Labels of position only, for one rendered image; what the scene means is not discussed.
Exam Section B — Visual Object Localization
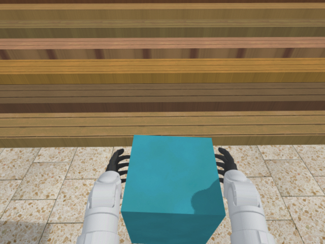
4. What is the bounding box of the carton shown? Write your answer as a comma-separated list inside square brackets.
[121, 135, 226, 244]

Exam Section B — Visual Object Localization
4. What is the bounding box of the right robot hand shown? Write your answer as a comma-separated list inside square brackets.
[215, 147, 237, 183]

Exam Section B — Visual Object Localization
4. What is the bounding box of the robot left forearm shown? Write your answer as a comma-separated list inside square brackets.
[76, 171, 121, 244]

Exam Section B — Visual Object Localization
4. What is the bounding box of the left robot hand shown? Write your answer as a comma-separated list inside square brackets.
[105, 148, 130, 183]

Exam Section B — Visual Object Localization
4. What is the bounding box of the robot right forearm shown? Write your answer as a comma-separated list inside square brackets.
[223, 170, 276, 244]

